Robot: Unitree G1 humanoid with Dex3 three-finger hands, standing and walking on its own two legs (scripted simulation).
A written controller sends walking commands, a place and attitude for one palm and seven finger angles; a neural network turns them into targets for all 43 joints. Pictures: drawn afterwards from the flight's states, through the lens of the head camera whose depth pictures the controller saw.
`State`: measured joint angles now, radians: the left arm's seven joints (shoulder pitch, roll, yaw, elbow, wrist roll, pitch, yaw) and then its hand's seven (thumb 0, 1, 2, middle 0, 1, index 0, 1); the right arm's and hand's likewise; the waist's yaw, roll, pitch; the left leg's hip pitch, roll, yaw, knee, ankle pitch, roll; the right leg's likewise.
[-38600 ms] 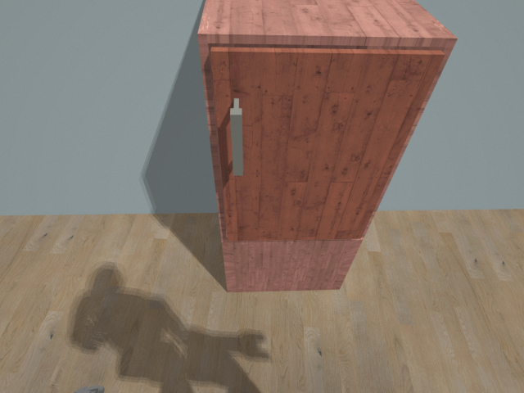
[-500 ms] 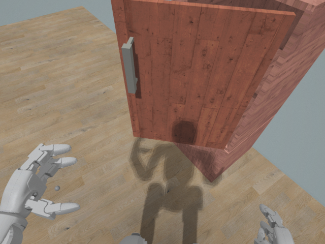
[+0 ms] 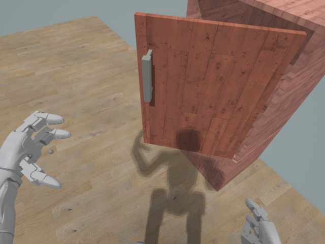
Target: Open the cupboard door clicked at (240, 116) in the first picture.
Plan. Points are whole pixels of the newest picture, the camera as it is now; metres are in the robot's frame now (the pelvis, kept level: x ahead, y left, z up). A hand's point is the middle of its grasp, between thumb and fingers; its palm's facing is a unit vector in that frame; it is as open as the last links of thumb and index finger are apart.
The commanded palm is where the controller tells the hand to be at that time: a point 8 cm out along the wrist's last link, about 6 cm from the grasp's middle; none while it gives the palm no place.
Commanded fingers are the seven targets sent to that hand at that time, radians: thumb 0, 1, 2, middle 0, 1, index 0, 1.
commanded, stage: raise the hand with hooked fingers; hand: left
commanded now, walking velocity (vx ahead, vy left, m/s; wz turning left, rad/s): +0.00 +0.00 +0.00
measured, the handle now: (148, 76) +0.57 +0.09 +0.09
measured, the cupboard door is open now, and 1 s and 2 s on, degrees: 43 43 43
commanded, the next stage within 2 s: move the hooked fingers beside the handle in 0.54 s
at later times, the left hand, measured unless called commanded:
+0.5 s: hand (55, 145) +0.29 +0.26 +0.11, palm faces -0.05 -1.00 -0.06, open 13.9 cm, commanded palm +0.26 +0.31 +0.11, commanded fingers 0.00 -0.50 0.30 -0.30 -1.20 -0.30 -1.20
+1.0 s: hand (75, 128) +0.34 +0.24 +0.11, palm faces -0.08 -1.00 -0.03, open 13.9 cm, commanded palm +0.32 +0.29 +0.11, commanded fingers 0.00 -0.50 0.30 -0.30 -1.20 -0.30 -1.20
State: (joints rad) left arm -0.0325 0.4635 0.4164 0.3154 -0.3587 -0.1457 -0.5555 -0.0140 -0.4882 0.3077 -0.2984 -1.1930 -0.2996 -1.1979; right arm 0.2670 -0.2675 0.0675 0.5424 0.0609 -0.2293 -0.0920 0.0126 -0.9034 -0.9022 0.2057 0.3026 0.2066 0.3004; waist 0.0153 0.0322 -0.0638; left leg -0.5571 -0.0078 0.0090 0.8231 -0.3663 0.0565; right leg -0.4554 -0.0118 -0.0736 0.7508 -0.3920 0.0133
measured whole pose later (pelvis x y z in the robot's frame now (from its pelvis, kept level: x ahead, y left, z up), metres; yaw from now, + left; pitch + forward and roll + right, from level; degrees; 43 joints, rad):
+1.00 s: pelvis +0.00 -0.03 +0.00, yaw +0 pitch +7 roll -2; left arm -0.28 0.50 0.42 0.62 -0.32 -0.19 -0.59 -0.02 -0.50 0.30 -0.30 -1.20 -0.30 -1.20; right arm 0.30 -0.30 0.04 0.59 0.06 -0.18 -0.10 0.01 -0.91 -0.90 0.20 0.30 0.21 0.30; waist -0.03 0.03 -0.07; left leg -0.56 0.01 0.00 0.79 -0.34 0.02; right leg -0.48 0.01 -0.08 0.74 -0.39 -0.02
